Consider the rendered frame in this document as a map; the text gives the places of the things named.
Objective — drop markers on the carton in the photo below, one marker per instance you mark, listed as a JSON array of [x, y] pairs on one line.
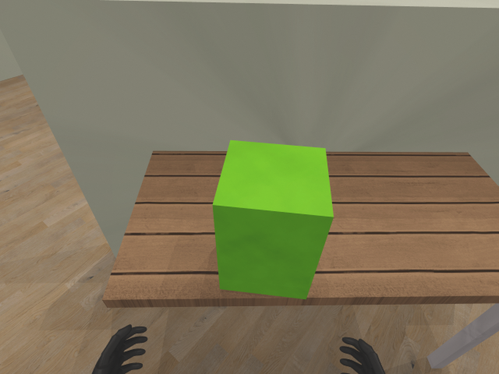
[[272, 214]]

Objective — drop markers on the table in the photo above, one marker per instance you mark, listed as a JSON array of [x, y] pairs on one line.
[[409, 228]]

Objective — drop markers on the robot right hand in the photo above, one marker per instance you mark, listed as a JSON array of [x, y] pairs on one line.
[[365, 355]]

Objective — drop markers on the robot left hand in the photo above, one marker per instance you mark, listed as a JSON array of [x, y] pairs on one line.
[[112, 357]]

